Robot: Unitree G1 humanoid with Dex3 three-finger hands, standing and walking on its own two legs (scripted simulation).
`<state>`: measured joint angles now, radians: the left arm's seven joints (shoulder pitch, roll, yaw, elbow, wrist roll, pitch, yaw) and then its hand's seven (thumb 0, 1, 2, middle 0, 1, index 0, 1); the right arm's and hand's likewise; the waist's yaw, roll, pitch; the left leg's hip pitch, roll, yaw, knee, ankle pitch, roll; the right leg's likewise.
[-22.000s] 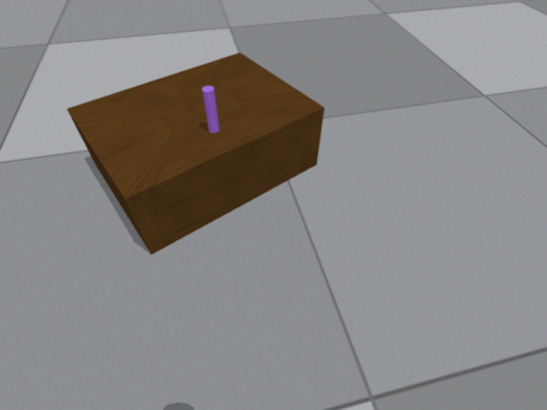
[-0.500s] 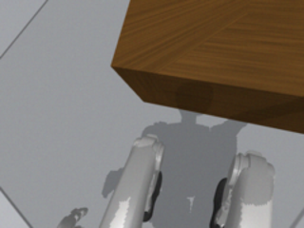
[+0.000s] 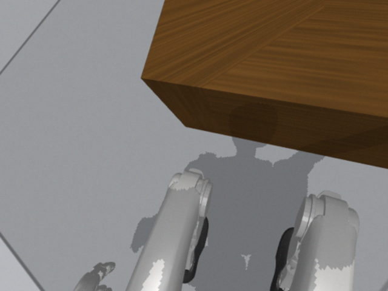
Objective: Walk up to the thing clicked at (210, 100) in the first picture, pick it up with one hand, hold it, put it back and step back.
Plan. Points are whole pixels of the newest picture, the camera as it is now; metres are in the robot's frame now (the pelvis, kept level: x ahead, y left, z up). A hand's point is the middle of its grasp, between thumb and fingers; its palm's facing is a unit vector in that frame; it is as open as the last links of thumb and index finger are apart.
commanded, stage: loosen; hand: right
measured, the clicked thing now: out of the picture +0.57 -0.30 +0.06
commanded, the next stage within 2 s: open in 0.02 s
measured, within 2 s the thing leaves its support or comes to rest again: neither
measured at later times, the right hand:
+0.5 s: hand out of the picture +0.57 -0.29 +0.03, palm faces +0.29 +0.96 -0.04, open 12.1 cm
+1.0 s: hand out of the picture +0.56 -0.38 +0.15, palm faces +0.36 +0.93 -0.11, open 16.2 cm
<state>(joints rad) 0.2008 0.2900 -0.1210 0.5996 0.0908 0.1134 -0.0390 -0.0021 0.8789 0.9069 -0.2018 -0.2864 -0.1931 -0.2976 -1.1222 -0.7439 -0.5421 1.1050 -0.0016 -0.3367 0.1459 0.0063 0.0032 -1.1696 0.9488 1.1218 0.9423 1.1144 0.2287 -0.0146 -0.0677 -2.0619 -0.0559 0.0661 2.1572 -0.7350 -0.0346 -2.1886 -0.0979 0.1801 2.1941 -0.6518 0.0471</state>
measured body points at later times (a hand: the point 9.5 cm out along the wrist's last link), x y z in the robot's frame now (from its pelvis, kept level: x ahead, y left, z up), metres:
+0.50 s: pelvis +0.00 +0.00 +0.00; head +0.24 -0.07 +0.37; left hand +0.05 +0.27 -0.10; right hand +0.55 -0.34 +0.03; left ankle +0.08 +0.13 -0.36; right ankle +0.08 -0.15 -0.36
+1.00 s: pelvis +0.01 +0.00 +0.07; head +0.24 -0.06 +0.45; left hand +0.06 +0.27 -0.04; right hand +0.54 -0.42 +0.16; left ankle +0.08 +0.13 -0.36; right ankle +0.08 -0.15 -0.36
